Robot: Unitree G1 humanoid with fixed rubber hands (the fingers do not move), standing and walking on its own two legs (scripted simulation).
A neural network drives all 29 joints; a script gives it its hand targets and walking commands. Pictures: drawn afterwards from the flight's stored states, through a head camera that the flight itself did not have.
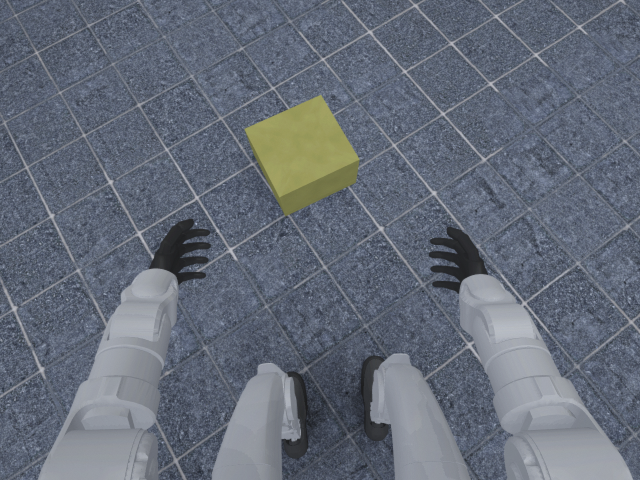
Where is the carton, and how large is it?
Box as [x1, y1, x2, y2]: [244, 95, 359, 215]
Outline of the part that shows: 321,95 244,129 253,153 285,215 355,182 359,159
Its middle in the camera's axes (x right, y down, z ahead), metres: -0.05 -0.25 +1.12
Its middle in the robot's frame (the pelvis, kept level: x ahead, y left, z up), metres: +0.81 +0.07 -0.61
